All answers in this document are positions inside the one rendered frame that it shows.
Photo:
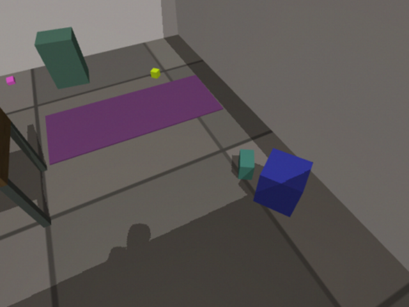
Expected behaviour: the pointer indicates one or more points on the chair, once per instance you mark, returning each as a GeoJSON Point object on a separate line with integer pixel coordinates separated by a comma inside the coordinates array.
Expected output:
{"type": "Point", "coordinates": [7, 130]}

